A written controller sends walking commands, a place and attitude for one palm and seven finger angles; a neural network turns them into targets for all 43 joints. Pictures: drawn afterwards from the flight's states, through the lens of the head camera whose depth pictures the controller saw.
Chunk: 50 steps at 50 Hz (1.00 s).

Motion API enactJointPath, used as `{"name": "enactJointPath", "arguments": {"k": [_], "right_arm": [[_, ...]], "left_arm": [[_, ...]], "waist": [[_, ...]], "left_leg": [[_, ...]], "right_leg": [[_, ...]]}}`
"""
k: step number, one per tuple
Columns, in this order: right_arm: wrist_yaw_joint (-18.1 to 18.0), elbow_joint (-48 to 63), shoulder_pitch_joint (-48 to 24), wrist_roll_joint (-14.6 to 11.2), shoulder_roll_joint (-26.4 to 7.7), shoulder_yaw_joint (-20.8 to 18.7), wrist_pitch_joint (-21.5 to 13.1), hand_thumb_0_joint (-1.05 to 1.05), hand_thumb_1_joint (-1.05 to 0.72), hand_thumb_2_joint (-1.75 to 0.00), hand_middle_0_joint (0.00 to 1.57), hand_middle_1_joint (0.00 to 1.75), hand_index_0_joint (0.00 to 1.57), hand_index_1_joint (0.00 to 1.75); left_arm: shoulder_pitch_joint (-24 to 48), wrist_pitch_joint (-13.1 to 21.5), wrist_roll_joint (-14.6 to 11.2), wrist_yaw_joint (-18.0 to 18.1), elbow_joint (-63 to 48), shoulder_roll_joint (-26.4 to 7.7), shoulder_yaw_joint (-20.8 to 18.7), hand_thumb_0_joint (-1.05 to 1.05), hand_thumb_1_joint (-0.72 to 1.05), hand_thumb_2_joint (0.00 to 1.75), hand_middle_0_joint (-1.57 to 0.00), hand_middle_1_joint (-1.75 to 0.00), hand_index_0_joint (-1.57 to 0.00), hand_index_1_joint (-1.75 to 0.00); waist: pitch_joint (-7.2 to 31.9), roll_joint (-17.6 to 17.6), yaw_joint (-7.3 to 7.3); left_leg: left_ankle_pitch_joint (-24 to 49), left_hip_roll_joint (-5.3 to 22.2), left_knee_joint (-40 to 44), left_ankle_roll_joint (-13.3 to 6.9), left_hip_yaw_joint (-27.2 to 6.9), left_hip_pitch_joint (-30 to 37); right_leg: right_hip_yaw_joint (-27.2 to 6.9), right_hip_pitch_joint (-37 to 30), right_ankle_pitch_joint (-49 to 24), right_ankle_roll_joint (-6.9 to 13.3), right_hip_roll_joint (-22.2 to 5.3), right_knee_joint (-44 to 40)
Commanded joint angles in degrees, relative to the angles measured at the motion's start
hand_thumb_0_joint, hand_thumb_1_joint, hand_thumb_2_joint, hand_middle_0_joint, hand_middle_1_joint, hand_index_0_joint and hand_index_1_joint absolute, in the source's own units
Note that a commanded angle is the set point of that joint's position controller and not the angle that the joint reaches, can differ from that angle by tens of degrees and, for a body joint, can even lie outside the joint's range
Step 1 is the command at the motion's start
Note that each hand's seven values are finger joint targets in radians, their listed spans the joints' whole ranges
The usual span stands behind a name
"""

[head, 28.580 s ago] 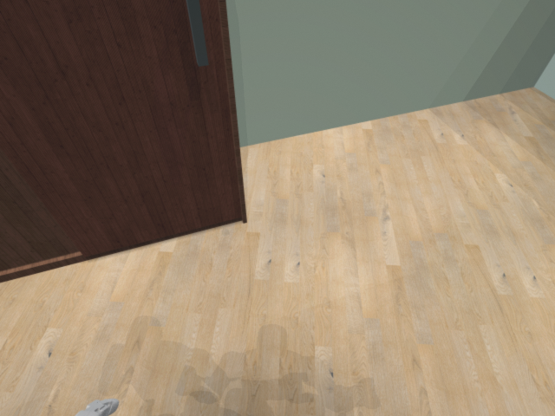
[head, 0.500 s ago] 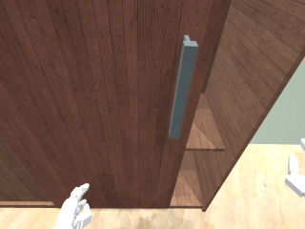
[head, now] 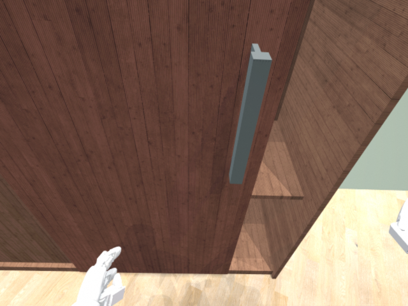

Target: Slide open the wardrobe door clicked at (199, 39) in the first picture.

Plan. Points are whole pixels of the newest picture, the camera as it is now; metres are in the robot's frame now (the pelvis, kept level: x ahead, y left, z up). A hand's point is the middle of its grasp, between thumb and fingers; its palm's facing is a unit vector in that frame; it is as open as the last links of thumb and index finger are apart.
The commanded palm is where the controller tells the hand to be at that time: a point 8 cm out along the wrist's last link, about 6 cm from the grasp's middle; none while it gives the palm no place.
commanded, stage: step back with the hand held close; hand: right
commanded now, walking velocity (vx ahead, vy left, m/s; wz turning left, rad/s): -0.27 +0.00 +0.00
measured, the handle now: (244, 122) +0.41 -0.08 +0.18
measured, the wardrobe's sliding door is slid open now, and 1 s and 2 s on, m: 0.22 0.22 0.22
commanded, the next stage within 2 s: stop stepping back and stand still in 1.28 s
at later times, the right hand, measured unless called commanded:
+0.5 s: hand out of the picture +0.15 -0.28 +0.16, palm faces +0.40 +0.79 -0.46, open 7.4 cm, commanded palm +0.09 -0.32 +0.17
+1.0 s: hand out of the picture +0.07 -0.28 +0.17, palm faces +0.50 +0.73 -0.46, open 7.4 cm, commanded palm -0.01 -0.32 +0.17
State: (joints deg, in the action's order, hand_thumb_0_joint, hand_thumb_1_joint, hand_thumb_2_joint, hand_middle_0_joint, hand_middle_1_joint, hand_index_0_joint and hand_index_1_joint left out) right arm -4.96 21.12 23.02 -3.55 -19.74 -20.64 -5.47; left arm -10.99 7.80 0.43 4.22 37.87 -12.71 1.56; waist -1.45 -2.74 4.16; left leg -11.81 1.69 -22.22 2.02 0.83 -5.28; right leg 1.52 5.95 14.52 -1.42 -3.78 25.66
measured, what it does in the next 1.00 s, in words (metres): shifts its weight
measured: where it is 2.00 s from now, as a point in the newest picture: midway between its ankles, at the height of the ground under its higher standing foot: outside the picture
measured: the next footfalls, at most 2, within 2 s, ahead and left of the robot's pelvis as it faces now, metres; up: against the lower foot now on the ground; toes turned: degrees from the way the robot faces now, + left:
right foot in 1.20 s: -0.08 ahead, -0.14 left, +0.00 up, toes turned -7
left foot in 1.48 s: -0.23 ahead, +0.10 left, +0.00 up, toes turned +4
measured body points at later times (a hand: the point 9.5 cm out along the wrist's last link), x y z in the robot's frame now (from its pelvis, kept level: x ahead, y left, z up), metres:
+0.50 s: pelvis -0.06 -0.02 -0.01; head -0.05 -0.03 +0.44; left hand +0.11 +0.22 -0.09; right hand +0.12 -0.32 +0.18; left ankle +0.01 +0.14 -0.74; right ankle +0.00 -0.14 -0.74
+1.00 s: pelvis -0.13 -0.01 -0.03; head -0.11 -0.03 +0.42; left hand +0.06 +0.22 -0.11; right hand +0.04 -0.31 +0.19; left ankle -0.02 +0.13 -0.74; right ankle +0.00 -0.14 -0.74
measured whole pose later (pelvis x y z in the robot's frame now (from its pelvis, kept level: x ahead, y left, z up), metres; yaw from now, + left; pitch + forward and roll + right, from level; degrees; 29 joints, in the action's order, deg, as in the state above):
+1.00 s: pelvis -0.13 -0.01 -0.03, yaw -5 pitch -2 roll +1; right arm -7.5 29.2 25.1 -0.2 -24.6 -26.9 -17.8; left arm -12.8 9.1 0.4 4.7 34.6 -11.0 -1.0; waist -3.5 1.2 -1.2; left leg -13.5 -2.1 -40.4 1.9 -6.4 -25.5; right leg 1.4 29.4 9.5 1.9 -2.5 39.0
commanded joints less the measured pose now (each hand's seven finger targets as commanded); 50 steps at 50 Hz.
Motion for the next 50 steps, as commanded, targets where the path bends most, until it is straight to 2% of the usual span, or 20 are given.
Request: {"name": "enactJointPath", "arguments": {"k": [1, 4, 7, 11, 13, 16, 19, 23, 27, 29, 32, 34, 36, 38, 40, 42, 45, 47, 48, 50], "right_arm": [[-1.32, 12.55, -2.82, 0.79, -11.19, -6.55, -6.59, 0.0, -0.9, -0.9, 0.2, 0.3, 0.2, 0.3], [-1.75, 13.54, 1.51, 0.77, -11.47, -7.21, -7.16, 0.0, -0.9, -0.9, 0.2, 0.3, 0.2, 0.3], [-2.2, 14.89, 4.49, 0.58, -12.86, -9.13, -7.41, 0.0, -0.9, -0.9, 0.2, 0.3, 0.2, 0.3], [-2.87, 18.07, 5.23, 0.53, -15.56, -11.81, -8.02, 0.0, -0.9, -0.9, 0.2, 0.3, 0.2, 0.3], [-3.01, 18.68, 5.58, 0.47, -14.23, -10.76, -8.2, 0.0, -0.9, -0.9, 0.2, 0.3, 0.2, 0.3], [-3.48, 19.62, 5.48, 0.81, -15.11, -11.82, -8.98, 0.0, -0.9, -0.9, 0.2, 0.3, 0.2, 0.3], [-3.71, 19.09, 4.95, 1.08, -13.69, -10.96, -9.71, 0.0, -0.9, -0.9, 0.2, 0.3, 0.2, 0.3], [-4.06, 18.28, 2.78, 1.69, -13.06, -10.41, -10.93, 0.0, -0.9, -0.9, 0.2, 0.3, 0.2, 0.3], [-4.64, 18.93, 1.3, 1.95, -13.33, -10.26, -12.15, 0.0, -0.9, -0.9, 0.2, 0.3, 0.2, 0.3], [-4.9, 18.9, 0.93, 2.17, -13.19, -10.35, -12.55, 0.0, -0.9, -0.9, 0.2, 0.3, 0.2, 0.3], [-5.06, 18.77, 2.33, 2.46, -12.95, -10.95, -13.06, 0.0, -0.9, -0.9, 0.2, 0.3, 0.2, 0.3], [-4.99, 18.17, 2.81, 2.64, -13.48, -11.86, -13.29, 0.0, -0.9, -0.9, 0.2, 0.3, 0.2, 0.3], [-4.79, 18.36, 2.66, 2.8, -14.83, -13.16, -13.75, 0.0, -0.9, -0.9, 0.2, 0.3, 0.2, 0.3], [-4.53, 17.84, 2.32, 2.73, -13.97, -12.57, -14.21, 0.0, -0.9, -0.9, 0.2, 0.3, 0.2, 0.3], [-4.39, 18.95, 0.6, 2.4, -13.69, -11.6, -14.46, 0.0, -0.9, -0.9, 0.2, 0.3, 0.2, 0.3], [-4.46, 20.06, -0.19, 2.21, -13.83, -11.57, -14.94, 0.0, -0.9, -0.9, 0.2, 0.3, 0.2, 0.3], [-4.57, 20.01, -0.59, 2.98, -13.34, -12.59, -15.68, 0.0, -0.9, -0.9, 0.2, 0.3, 0.2, 0.3], [-4.35, 20.47, 0.22, 2.93, -13.83, -13.87, -15.89, 0.0, -0.9, -0.9, 0.2, 0.3, 0.2, 0.3], [-4.08, 20.7, 0.8, 2.94, -14.07, -14.42, -16.05, 0.0, -0.9, -0.9, 0.2, 0.3, 0.2, 0.3], [-3.45, 19.51, 1.98, 3.0, -14.28, -15.3, -16.02, 0.0, -0.9, -0.9, 0.2, 0.3, 0.2, 0.3]], "left_arm": [[8.2, 0.84, 0.52, 0.53, -10.85, -6.34, -3.12, 0.0, 0.9, 0.9, -0.2, -0.3, -0.2, -0.3], [7.11, -0.65, 0.35, 0.65, -12.41, -6.63, -3.74, 0.0, 0.9, 0.9, -0.2, -0.3, -0.2, -0.3], [6.86, -1.78, 0.03, 0.93, -13.54, -6.34, -4.1, 0.0, 0.9, 0.9, -0.2, -0.3, -0.2, -0.3], [7.02, -2.42, -0.06, 1.33, -14.41, -6.5, -4.51, 0.0, 0.9, 0.9, -0.2, -0.3, -0.2, -0.3], [6.73, -2.36, -0.23, 1.39, -14.78, -6.24, -4.47, 0.0, 0.9, 0.9, -0.2, -0.3, -0.2, -0.3], [6.48, -1.81, -0.18, 1.55, -14.63, -6.54, -4.61, 0.0, 0.9, 0.9, -0.2, -0.3, -0.2, -0.3], [5.72, -1.01, -0.36, 1.51, -14.58, -6.57, -4.62, 0.0, 0.9, 0.9, -0.2, -0.3, -0.2, -0.3], [4.73, 0.25, -0.52, 1.47, -13.95, -6.74, -4.7, 0.0, 0.9, 0.9, -0.2, -0.3, -0.2, -0.3], [3.72, 1.43, -0.26, 1.61, -12.99, -6.7, -4.64, 0.0, 0.9, 0.9, -0.2, -0.3, -0.2, -0.3], [3.56, 2.07, -0.23, 1.7, -12.79, -6.98, -4.66, 0.0, 0.9, 0.9, -0.2, -0.3, -0.2, -0.3], [3.59, 2.9, -0.47, 1.83, -12.91, -7.17, -4.79, 0.0, 0.9, 0.9, -0.2, -0.3, -0.2, -0.3], [3.6, 3.31, -0.44, 1.74, -13.01, -7.18, -4.94, 0.0, 0.9, 0.9, -0.2, -0.3, -0.2, -0.3], [3.57, 3.59, -0.07, 1.7, -12.82, -7.39, -5.24, 0.0, 0.9, 0.9, -0.2, -0.3, -0.2, -0.3], [3.06, 3.57, 0.11, 1.41, -12.36, -7.04, -5.23, 0.0, 0.9, 0.9, -0.2, -0.3, -0.2, -0.3], [2.66, 3.51, 0.19, 0.96, -11.53, -6.64, -5.09, 0.0, 0.9, 0.9, -0.2, -0.3, -0.2, -0.3], [2.74, 3.6, 0.33, 1.1, -11.15, -6.66, -4.98, 0.0, 0.9, 0.9, -0.2, -0.3, -0.2, -0.3], [3.37, 4.3, -0.03, 1.49, -11.69, -7.41, -5.44, 0.0, 0.9, 0.9, -0.2, -0.3, -0.2, -0.3], [3.77, 4.58, -0.08, 1.58, -11.83, -7.32, -5.84, 0.0, 0.9, 0.9, -0.2, -0.3, -0.2, -0.3], [3.99, 4.82, -0.03, 1.45, -11.99, -7.41, -6.19, 0.0, 0.9, 0.9, -0.2, -0.3, -0.2, -0.3], [4.42, 4.52, 0.08, 1.03, -12.47, -7.62, -6.75, 0.0, 0.9, 0.9, -0.2, -0.3, -0.2, -0.3]], "waist": [[3.87, 1.18, -2.0], [8.57, -0.32, -2.0], [11.33, 1.58, -2.02], [11.62, -0.01, -2.04], [10.54, -0.85, -2.33], [9.63, -2.36, -2.34], [7.13, -2.48, -2.81], [4.21, 0.41, -3.38], [4.4, 0.84, -3.79], [4.5, -1.56, -3.75], [6.28, -4.81, -3.52], [5.97, -2.99, -3.39], [5.6, -1.1, -3.42], [3.59, 2.33, -3.75], [3.21, 3.44, -4.21], [4.81, 0.43, -4.32], [6.93, -5.72, -3.66], [9.34, -7.11, -3.36], [9.93, -6.83, -3.2], [5.41, -5.78, -3.06]], "left_leg": [[13.79, 2.38, 4.61, -2.14, -3.53, -7.23], [16.04, 1.48, 0.34, -1.18, -1.94, -5.26], [19.51, 0.95, -2.78, -0.6, -0.96, -3.76], [20.6, 0.81, -5.14, -0.41, -1.4, -2.97], [19.35, 0.91, -5.8, -0.43, -2.05, -3.48], [16.26, 0.5, -6.67, -0.44, -2.49, -2.8], [9.86, 0.49, -6.89, -0.68, -3.45, -3.57], [-2.72, 1.18, -3.4, -1.33, -5.86, -7.83], [-11.31, 1.65, -0.82, -1.95, -6.28, -13.76], [-11.44, 0.37, -3.34, -1.43, -4.81, -12.59], [-4.73, -2.1, -10.39, -0.81, -3.15, -6.57], [-2.57, -2.2, -11.27, -0.93, -4.66, -5.41], [-4.37, -1.26, -8.23, -1.65, -8.28, -6.59], [-9.37, 0.59, -4.34, -2.8, -11.82, -11.6], [-11.11, 1.98, -2.04, -3.68, -12.5, -18.6], [-8.79, 0.43, -4.92, -2.68, -9.51, -18.29], [-4.68, -4.1, -17.47, -0.76, -5.68, -6.55], [2.15, -5.74, -24.58, -0.36, -4.45, -2.07], [3.46, -5.73, -25.33, -0.42, -5.28, -0.87], [-6.03, -3.91, -20.15, -2.19, -11.13, -3.07]], "right_leg": [[1.83, 1.32, -9.16, 3.09, 2.38, -1.6], [1.64, 1.38, -15.11, 3.21, 0.79, -2.86], [1.08, 2.07, -19.87, 3.33, -0.3, -2.76], [0.41, 5.84, -18.34, 3.59, -0.63, -2.77], [0.46, 8.19, -14.99, 3.6, -0.8, -2.85], [-0.51, 12.62, -8.46, 4.01, -0.98, -3.61], [-1.09, 17.81, 3.07, 4.47, -1.06, -4.55], [-1.76, 21.86, 15.48, 4.78, -0.17, -3.05], [-2.69, 18.84, 16.37, 4.42, 0.12, -1.53], [-4.27, 20.89, 18.23, 4.77, -0.96, -3.93], [-7.33, 25.35, 20.82, 6.19, -3.61, -7.46], [-7.04, 27.65, 21.31, 6.52, -3.27, -6.02], [-5.84, 28.38, 21.98, 6.34, -1.49, -2.78], [-4.8, 27.59, 22.33, 5.54, 0.32, 1.41], [-3.73, 22.17, 18.26, 4.2, 1.84, 4.02], [-5.18, 20.51, 16.66, 4.36, 0.44, 0.3], [-10.42, 31.92, 26.54, 7.66, -5.47, -7.72], [-12.31, 33.77, 23.94, 9.33, -8.64, -8.58], [-11.71, 34.48, 23.15, 9.62, -9.16, -7.17], [-7.33, 40.41, 30.74, 8.24, -6.69, -1.42]]}}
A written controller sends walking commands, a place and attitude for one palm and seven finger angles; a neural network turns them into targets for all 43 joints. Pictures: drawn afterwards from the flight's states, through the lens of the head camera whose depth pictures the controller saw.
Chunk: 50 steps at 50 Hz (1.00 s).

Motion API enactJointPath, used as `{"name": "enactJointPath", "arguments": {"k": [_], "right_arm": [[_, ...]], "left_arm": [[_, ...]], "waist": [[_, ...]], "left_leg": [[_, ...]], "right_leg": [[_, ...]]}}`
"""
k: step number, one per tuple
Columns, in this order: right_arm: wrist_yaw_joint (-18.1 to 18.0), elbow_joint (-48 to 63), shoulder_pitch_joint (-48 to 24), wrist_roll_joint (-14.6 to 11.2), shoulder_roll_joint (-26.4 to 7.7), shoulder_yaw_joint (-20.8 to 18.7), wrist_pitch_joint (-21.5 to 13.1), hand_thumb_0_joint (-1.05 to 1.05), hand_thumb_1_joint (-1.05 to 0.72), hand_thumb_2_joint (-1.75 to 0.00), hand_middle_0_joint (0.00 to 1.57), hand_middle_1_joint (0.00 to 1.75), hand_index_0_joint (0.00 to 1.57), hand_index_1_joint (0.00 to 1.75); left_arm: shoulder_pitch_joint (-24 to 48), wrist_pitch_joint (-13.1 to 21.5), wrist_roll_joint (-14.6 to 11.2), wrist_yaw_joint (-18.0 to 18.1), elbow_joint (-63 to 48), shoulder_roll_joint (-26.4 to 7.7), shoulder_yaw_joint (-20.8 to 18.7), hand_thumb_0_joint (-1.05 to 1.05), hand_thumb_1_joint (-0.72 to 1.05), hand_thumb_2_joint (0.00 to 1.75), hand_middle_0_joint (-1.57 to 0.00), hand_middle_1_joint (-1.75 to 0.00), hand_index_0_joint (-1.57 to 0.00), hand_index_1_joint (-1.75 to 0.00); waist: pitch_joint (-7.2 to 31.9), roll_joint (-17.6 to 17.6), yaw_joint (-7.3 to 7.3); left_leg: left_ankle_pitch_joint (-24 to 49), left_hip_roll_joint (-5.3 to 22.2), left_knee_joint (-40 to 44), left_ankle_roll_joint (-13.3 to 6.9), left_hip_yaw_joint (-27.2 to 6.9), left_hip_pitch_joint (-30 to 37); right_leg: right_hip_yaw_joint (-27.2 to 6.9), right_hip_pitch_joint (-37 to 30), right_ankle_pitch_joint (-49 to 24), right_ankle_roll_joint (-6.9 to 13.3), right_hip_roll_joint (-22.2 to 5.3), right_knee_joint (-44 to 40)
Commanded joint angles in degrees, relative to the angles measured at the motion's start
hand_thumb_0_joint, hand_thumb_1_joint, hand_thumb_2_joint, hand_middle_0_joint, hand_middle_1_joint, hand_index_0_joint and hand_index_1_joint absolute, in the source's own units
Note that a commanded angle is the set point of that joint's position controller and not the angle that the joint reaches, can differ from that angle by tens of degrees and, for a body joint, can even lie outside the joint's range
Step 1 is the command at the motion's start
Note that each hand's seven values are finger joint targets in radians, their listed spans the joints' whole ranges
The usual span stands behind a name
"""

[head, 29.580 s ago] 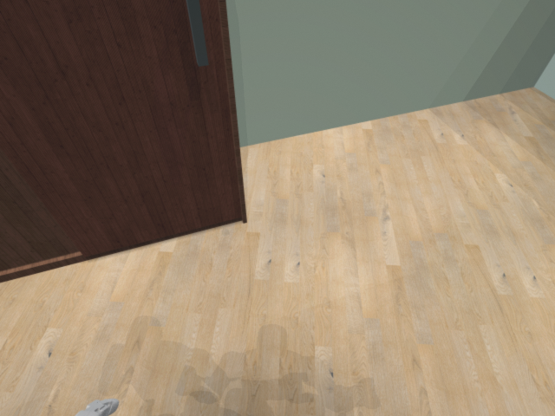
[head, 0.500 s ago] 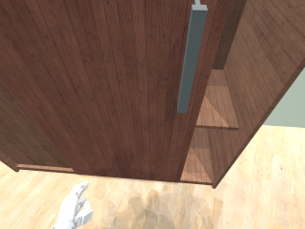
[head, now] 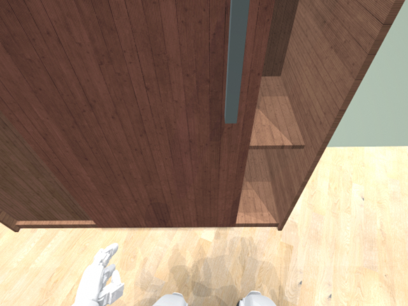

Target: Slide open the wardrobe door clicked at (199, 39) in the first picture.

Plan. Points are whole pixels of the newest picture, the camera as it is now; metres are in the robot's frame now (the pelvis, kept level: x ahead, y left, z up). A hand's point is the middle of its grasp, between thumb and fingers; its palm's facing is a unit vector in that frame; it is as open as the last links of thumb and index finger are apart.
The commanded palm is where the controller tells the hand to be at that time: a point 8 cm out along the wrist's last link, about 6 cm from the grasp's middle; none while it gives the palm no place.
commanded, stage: step back with the hand held close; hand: right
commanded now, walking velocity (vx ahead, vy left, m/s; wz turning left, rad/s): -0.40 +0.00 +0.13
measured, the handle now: (233, 58) +0.54 -0.02 +0.22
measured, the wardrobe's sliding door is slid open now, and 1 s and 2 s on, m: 0.22 0.22 0.22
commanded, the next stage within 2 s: stop stepping back and stand still in 0.28 s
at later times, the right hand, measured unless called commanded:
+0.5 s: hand out of the picture +0.10 -0.22 +0.21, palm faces +0.34 +0.84 -0.42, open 7.4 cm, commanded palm +0.05 -0.27 +0.21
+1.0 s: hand out of the picture +0.06 -0.23 +0.19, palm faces +0.32 +0.85 -0.42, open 7.4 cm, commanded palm +0.02 -0.27 +0.21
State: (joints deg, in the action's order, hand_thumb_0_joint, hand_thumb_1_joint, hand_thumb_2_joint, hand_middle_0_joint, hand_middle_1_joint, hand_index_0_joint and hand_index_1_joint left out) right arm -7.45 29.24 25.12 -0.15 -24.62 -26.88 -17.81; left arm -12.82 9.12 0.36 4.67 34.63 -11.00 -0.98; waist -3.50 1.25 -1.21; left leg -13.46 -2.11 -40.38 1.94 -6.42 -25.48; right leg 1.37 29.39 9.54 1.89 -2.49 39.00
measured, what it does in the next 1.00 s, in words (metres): walks backwards: right foot, then left foot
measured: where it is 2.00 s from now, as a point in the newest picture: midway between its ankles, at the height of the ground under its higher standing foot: outside the picture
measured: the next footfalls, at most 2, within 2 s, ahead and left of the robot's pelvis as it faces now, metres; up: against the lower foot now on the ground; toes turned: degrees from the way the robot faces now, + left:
right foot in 0.20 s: +0.06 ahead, -0.12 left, +0.00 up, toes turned -2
left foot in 0.48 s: -0.12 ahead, +0.10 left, +0.00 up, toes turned +10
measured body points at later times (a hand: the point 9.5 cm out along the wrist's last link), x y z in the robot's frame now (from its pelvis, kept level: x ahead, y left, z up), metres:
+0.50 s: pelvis -0.13 +0.01 +0.01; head -0.11 -0.01 +0.46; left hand +0.03 +0.24 -0.06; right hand +0.08 -0.27 +0.23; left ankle -0.14 +0.12 -0.71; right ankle +0.01 -0.12 -0.70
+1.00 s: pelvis -0.17 +0.00 +0.02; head -0.19 -0.01 +0.47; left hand -0.08 +0.27 -0.07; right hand +0.04 -0.27 +0.22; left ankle -0.16 +0.09 -0.71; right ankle -0.13 -0.12 -0.69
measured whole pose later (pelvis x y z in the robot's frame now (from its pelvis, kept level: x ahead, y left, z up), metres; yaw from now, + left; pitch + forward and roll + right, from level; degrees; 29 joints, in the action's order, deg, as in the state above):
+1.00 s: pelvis -0.17 +0.00 +0.02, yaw +9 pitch -2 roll +0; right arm -7.3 24.5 29.6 -1.0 -21.7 -23.5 -13.9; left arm -17.2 6.7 0.4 3.1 39.7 -12.6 -0.4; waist 2.2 1.4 -0.3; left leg -15.7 -1.4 -33.1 -2.9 1.5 -15.8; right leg 1.0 19.6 20.8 1.8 -0.7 41.7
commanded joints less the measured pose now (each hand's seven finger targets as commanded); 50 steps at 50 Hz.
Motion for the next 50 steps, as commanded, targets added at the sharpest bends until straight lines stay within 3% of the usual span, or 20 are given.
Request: {"name": "enactJointPath", "arguments": {"k": [1, 3, 4, 8, 9, 10, 11, 12, 16, 21, 22, 24, 26, 32, 35, 37, 41, 44, 46, 50], "right_arm": [[-0.95, 10.99, 1.61, -1.03, -11.37, -10.23, -3.54, 0.0, -0.9, -0.9, 0.2, 0.3, 0.2, 0.3], [-1.57, 13.2, -1.16, -2.17, -11.81, -7.87, -2.1, 0.0, -0.9, -0.9, 0.2, 0.3, 0.2, 0.3], [-1.91, 13.69, -1.66, -2.16, -12.01, -7.31, -1.04, 0.0, -0.9, -0.9, 0.2, 0.3, 0.2, 0.3], [-1.11, 11.57, -2.82, -1.81, -10.25, -6.18, -0.89, 0.0, -0.9, -0.9, 0.2, 0.3, 0.2, 0.3], [-0.92, 12.81, -4.62, -1.96, -9.43, -5.42, -1.79, 0.0, -0.9, -0.9, 0.2, 0.3, 0.2, 0.3], [-1.05, 14.79, -6.31, -1.68, -8.89, -5.95, -3.15, 0.0, -0.9, -0.9, 0.2, 0.3, 0.2, 0.3], [-1.8, 13.92, -7.12, -1.5, -9.84, -6.87, -3.38, 0.0, -0.9, -0.9, 0.2, 0.3, 0.2, 0.3], [-1.47, 10.5, -1.99, -2.91, -9.1, -7.4, -3.62, 0.0, -0.9, -0.9, 0.2, 0.3, 0.2, 0.3], [-1.03, 14.75, -3.06, -3.43, -6.41, -3.54, -2.2, 0.0, -0.9, -0.9, 0.2, 0.3, 0.2, 0.3], [-0.77, 11.74, -1.08, -2.07, -7.66, -2.84, -0.48, 0.0, -0.9, -0.9, 0.2, 0.3, 0.2, 0.3], [-0.56, 10.69, 0.0, -1.97, -8.45, -3.43, -0.13, 0.0, -0.9, -0.9, 0.2, 0.3, 0.2, 0.3], [-1.47, 12.56, -2.37, -2.67, -15.54, -8.23, -0.21, 0.0, -0.9, -0.9, 0.2, 0.3, 0.2, 0.3], [-1.44, 10.11, -3.36, -2.71, -12.73, -7.02, 1.91, 0.0, -0.9, -0.9, 0.2, 0.3, 0.2, 0.3], [-2.11, 4.09, 0.97, -1.62, -8.63, -3.97, 2.41, 0.0, -0.9, -0.9, 0.2, 0.3, 0.2, 0.3], [-1.86, 10.36, 0.95, -1.31, -9.73, -3.94, 1.27, 0.0, -0.9, -0.9, 0.2, 0.3, 0.2, 0.3], [-1.8, 11.06, 2.28, -0.53, -10.14, -4.96, 1.07, 0.0, -0.9, -0.9, 0.2, 0.3, 0.2, 0.3], [-1.87, 8.24, 3.61, -0.04, -10.27, -4.96, 1.15, 0.0, -0.9, -0.9, 0.2, 0.3, 0.2, 0.3], [-1.46, 6.48, -0.22, -1.04, -10.33, -5.14, 1.0, 0.0, -0.9, -0.9, 0.2, 0.3, 0.2, 0.3], [-1.36, 5.47, -0.88, -1.32, -9.45, -4.7, 1.24, 0.0, -0.9, -0.9, 0.2, 0.3, 0.2, 0.3], [-1.5, 5.61, -2.25, -1.59, -8.26, -3.1, 1.13, 0.0, -0.9, -0.9, 0.2, 0.3, 0.2, 0.3]], "left_arm": [[4.77, 3.01, 0.2, 0.38, -9.42, -8.24, -4.28, 0.0, 0.9, 0.9, -0.2, -0.3, -0.2, -0.3], [4.91, 1.92, 0.43, -0.86, -7.12, -5.84, -3.65, 0.0, 0.9, 0.9, -0.2, -0.3, -0.2, -0.3], [5.95, 0.99, 0.78, -1.48, -6.41, -5.14, -3.26, 0.0, 0.9, 0.9, -0.2, -0.3, -0.2, -0.3], [4.42, -0.15, 0.61, -0.91, -6.53, -6.05, -2.53, 0.0, 0.9, 0.9, -0.2, -0.3, -0.2, -0.3], [3.98, 0.02, 0.31, -0.34, -6.67, -7.71, -2.95, 0.0, 0.9, 0.9, -0.2, -0.3, -0.2, -0.3], [5.08, 0.82, 0.39, 0.3, -8.0, -10.21, -3.52, 0.0, 0.9, 0.9, -0.2, -0.3, -0.2, -0.3], [6.17, 2.23, 0.8, 1.18, -8.06, -8.28, -3.36, 0.0, 0.9, 0.9, -0.2, -0.3, -0.2, -0.3], [3.17, 3.4, 0.15, 0.48, -6.3, -7.63, -4.69, 0.0, 0.9, 0.9, -0.2, -0.3, -0.2, -0.3], [4.26, 5.05, 0.6, -1.6, -5.61, -7.75, -5.16, 0.0, 0.9, 0.9, -0.2, -0.3, -0.2, -0.3], [5.35, 4.43, 0.41, -1.74, -8.15, -8.5, -3.54, 0.0, 0.9, 0.9, -0.2, -0.3, -0.2, -0.3], [5.58, 3.77, 0.25, -1.74, -8.74, -8.06, -3.17, 0.0, 0.9, 0.9, -0.2, -0.3, -0.2, -0.3], [6.44, 2.31, 0.69, -1.43, -8.9, -6.56, -1.98, 0.0, 0.9, 0.9, -0.2, -0.3, -0.2, -0.3], [4.17, 1.57, 0.0, -1.01, -7.07, -6.8, -1.5, 0.0, 0.9, 0.9, -0.2, -0.3, -0.2, -0.3], [4.17, 2.64, -0.16, 0.97, -6.51, -8.31, -1.52, 0.0, 0.9, 0.9, -0.2, -0.3, -0.2, -0.3], [4.63, 3.0, -0.84, 0.79, -8.73, -11.06, -2.56, 0.0, 0.9, 0.9, -0.2, -0.3, -0.2, -0.3], [4.62, 3.02, 0.2, 0.66, -7.59, -9.14, -1.71, 0.0, 0.9, 0.9, -0.2, -0.3, -0.2, -0.3], [4.41, 2.89, 0.39, -0.19, -6.78, -9.8, -1.82, 0.0, 0.9, 0.9, -0.2, -0.3, -0.2, -0.3], [3.25, 1.86, 0.18, -0.65, -5.65, -8.43, -2.62, 0.0, 0.9, 0.9, -0.2, -0.3, -0.2, -0.3], [2.74, 1.42, 0.17, -1.06, -5.06, -8.65, -2.6, 0.0, 0.9, 0.9, -0.2, -0.3, -0.2, -0.3], [3.96, 1.75, 0.28, -0.03, -4.84, -7.42, -1.04, 0.0, 0.9, 0.9, -0.2, -0.3, -0.2, -0.3]], "waist": [[6.61, -2.55, 2.08], [9.81, 11.54, 1.95], [10.64, 12.51, 2.27], [8.5, 9.08, 0.36], [8.46, -0.14, -0.08], [9.1, -17.25, 0.17], [11.25, -20.4, 0.37], [15.18, -15.93, 0.18], [11.22, -12.33, 2.07], [7.67, -15.42, 2.64], [6.55, -10.61, 2.69], [6.53, 10.69, 3.31], [10.84, 9.83, 2.03], [6.73, 2.52, 0.47], [8.99, -8.68, 1.31], [3.25, -21.07, 0.56], [2.85, -5.13, 1.43], [4.71, 7.56, 1.17], [4.65, 4.18, 0.62], [5.18, 0.7, 0.35]], "left_leg": [[-2.87, 4.23, 7.69, -5.06, -10.71, 6.68], [-9.8, 18.74, 24.81, -10.59, -24.99, -10.05], [-8.14, 20.51, 26.49, -12.37, -24.93, -8.9], [6.49, 11.67, 16.39, -6.25, -11.52, -6.85], [4.14, 6.4, 8.99, -3.4, -7.75, -5.54], [-1.71, -1.37, -6.41, -0.17, -0.99, -1.12], [-12.79, -3.72, -22.71, 0.79, 2.52, 1.51], [-14.67, -3.68, -32.71, -0.39, -0.66, 0.16], [-16.04, -0.66, -19.26, -0.2, 3.97, -1.99], [-11.06, -0.72, 11.88, -2.25, 10.49, 13.48], [-13.07, 2.11, 20.15, -4.13, 7.18, 12.07], [-14.03, 23.81, 33.22, -14.28, -21.93, 1.11], [-17.85, 19.63, 28.04, -12.2, -17.73, 5.68], [-16.04, 11.58, 20.31, -6.12, -4.67, 3.83], [-7.16, 1.24, 3.4, -2.21, 5.44, 7.57], [-12.4, 0.21, -5.33, -1.69, 8.14, 6.43], [-7.84, 2.21, 14.26, -3.3, 6.27, 18.97], [-25.69, 18.68, 28.3, -12.25, -21.36, 10.44], [-18.14, 19.5, 26.31, -13.77, -19.75, 11.39], [-12.36, 11.05, 17.91, -7.21, -3.84, 2.62]], "right_leg": [[-3.05, 8.29, 28.99, 1.78, -2.71, -6.89], [0.94, -7.81, 18.76, -3.14, 3.81, 15.41], [-0.83, -7.92, 17.81, -3.25, 3.84, 22.22], [0.82, -16.72, 11.87, -1.45, 3.88, -4.71], [-2.06, -16.52, 11.16, 0.29, 0.19, -15.21], [-14.17, -7.8, 9.05, 5.14, -12.27, -22.47], [-19.36, -2.9, 4.82, 9.27, -20.64, -26.18], [-17.29, -5.86, 6.79, 9.69, -21.16, -25.49], [-8.47, -13.93, -11.79, 8.35, -17.22, -18.84], [-3.42, -5.52, 23.02, 1.81, -9.99, -20.98], [1.18, -4.99, 24.16, -0.92, -4.98, -14.01], [1.16, -2.08, 15.45, -3.7, 2.53, 18.78], [-3.38, 0.14, 13.73, -2.83, 1.72, 22.29], [-0.54, -17.07, 11.17, 0.7, 1.26, -14.44], [-12.95, -14.55, 14.36, 4.72, -7.68, -22.41], [-20.78, -4.94, 36.68, 7.62, -10.79, -32.15], [-8.95, 0.2, 22.45, 3.54, -4.66, -18.84], [-0.62, -0.68, 15.35, -0.19, 2.68, 9.55], [-3.03, 0.67, 14.7, -0.48, 0.63, 12.94], [-1.49, -19.26, 8.0, 0.92, 0.46, -11.56]]}}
